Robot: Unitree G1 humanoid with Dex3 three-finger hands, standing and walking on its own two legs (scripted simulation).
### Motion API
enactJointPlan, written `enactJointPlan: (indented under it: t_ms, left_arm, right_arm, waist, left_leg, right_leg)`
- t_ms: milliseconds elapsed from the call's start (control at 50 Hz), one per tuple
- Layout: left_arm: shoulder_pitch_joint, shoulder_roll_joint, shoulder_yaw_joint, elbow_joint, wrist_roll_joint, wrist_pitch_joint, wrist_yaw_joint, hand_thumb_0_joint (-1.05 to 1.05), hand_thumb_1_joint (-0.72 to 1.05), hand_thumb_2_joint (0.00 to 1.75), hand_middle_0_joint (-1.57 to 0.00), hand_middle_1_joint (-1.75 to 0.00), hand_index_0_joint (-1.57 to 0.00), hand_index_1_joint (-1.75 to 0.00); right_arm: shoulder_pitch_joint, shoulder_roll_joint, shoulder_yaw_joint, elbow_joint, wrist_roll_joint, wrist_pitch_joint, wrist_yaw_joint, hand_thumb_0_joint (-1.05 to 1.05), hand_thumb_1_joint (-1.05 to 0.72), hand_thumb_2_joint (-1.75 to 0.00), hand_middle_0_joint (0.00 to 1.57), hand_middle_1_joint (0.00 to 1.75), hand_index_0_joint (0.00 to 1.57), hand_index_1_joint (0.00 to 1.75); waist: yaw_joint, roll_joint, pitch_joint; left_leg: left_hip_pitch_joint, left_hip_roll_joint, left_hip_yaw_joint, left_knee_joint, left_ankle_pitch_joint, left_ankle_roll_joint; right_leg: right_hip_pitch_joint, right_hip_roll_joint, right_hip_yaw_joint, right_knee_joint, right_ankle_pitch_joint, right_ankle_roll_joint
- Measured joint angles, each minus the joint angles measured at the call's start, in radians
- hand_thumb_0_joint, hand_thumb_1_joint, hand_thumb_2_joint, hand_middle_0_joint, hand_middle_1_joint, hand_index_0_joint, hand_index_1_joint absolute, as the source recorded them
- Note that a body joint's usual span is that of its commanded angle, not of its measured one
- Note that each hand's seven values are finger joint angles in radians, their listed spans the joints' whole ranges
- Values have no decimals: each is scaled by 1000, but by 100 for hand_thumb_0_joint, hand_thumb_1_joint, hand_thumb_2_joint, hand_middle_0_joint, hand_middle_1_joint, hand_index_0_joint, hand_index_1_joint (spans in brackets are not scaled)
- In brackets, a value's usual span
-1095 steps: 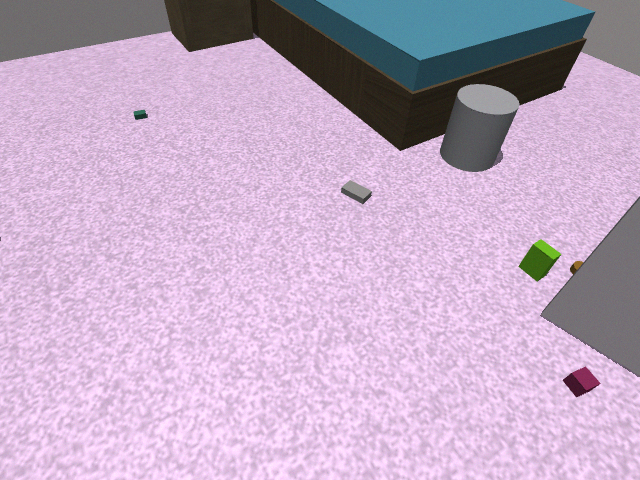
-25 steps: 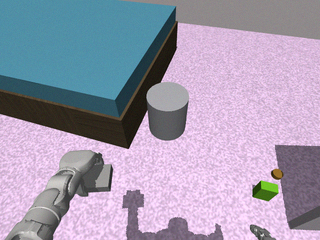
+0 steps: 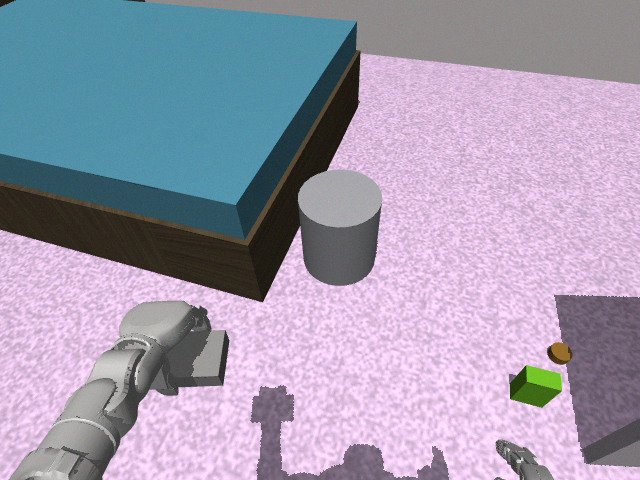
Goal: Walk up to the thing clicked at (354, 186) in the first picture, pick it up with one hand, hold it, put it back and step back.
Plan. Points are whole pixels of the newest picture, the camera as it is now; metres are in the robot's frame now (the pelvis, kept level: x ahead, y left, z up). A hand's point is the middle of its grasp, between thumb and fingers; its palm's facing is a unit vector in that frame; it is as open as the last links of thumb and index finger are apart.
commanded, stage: hold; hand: left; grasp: from above
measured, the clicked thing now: (181, 358) +0.30 +0.22 -0.07
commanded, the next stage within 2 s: crouch in 0.62 s
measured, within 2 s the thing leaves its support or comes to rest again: neither
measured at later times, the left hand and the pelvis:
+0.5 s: hand (166, 360) +0.29 +0.22 -0.04, palm faces -0.46 -0.05 -0.89, open 9.8 cm; pelvis +0.00 +0.00 +0.00, yaw +0 degrees
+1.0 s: hand (173, 374) +0.28 +0.22 -0.08, palm faces -0.47 -0.04 -0.88, open 9.8 cm; pelvis +0.00 +0.00 -0.01, yaw +1 degrees
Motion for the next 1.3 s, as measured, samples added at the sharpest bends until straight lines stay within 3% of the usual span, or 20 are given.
enactJointPlan:
  t_ms: [200,480,840,920,1040,1180,1300]
  left_arm:
    - [8,1,-1,-13,1,-8,-16,0,5,42,-78,-38,-76,-40]
    - [4,-5,-4,-1,8,1,12,0,5,42,-78,-38,-77,-40]
    - [18,-11,-9,-8,11,8,12,0,5,41,-78,-38,-76,-40]
    - [11,-20,-6,41,27,-10,54,0,5,40,-79,-37,-77,-39]
    - [-54,-38,-10,187,82,-33,165,0,5,39,-80,-35,-78,-37]
    - [-187,-57,9,380,160,-45,306,0,4,40,-81,-36,-79,-38]
    - [-283,-56,49,483,191,-40,383,0,4,40,-81,-35,-79,-37]
  right_arm:
    - [-12,2,6,-11,2,2,-3,1,-91,-90,20,30,20,30]
    - [-13,5,2,1,1,4,-1,1,-91,-90,20,30,20,30]
    - [-3,5,1,-8,3,10,1,1,-91,-90,20,30,20,30]
    - [-9,7,3,-13,-3,12,5,1,-91,-90,20,30,20,30]
    - [-17,7,-2,-2,-26,6,23,1,-90,-90,20,30,20,30]
    - [9,-7,-32,18,-57,-22,48,0,-90,-90,20,30,20,30]
    - [36,-18,-53,39,-80,-50,50,0,-90,-90,20,30,20,30]
  waist:
    - [3,-2,11]
    - [3,-5,14]
    - [-1,-4,8]
    - [-7,-12,10]
    - [-20,-33,-6]
    - [-43,-44,-85]
    - [-78,-38,-149]
  left_leg:
    - [14,-2,-1,-15,10,1]
    - [14,-5,-2,-19,12,3]
    - [19,-7,-1,-24,8,6]
    - [-9,-8,-6,-3,2,6]
    - [-157,-7,-20,124,-40,4]
    - [-503,6,-36,442,-157,5]
    - [-816,14,-42,723,-250,10]
  right_leg:
    - [14,-2,-1,-13,8,0]
    - [16,-4,-1,-21,12,3]
    - [22,-5,0,-29,11,7]
    - [-3,-8,-5,-8,2,6]
    - [-141,-11,-18,108,-39,4]
    - [-472,-9,-31,401,-146,4]
    - [-781,-10,-32,671,-231,4]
